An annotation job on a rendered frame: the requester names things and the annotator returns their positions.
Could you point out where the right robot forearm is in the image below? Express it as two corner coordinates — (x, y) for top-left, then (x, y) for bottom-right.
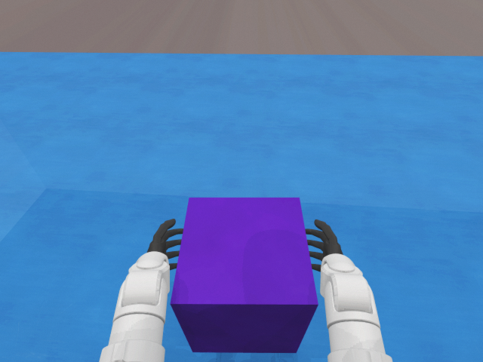
(320, 253), (392, 362)

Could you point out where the carton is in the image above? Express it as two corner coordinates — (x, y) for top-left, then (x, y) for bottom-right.
(171, 198), (318, 353)

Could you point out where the left robot forearm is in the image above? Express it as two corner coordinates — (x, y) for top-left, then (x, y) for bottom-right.
(99, 251), (170, 362)

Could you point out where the left robot hand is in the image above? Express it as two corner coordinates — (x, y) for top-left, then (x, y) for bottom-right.
(147, 219), (183, 270)

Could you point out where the right robot hand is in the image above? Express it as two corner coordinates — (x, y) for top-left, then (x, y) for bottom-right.
(305, 219), (343, 272)

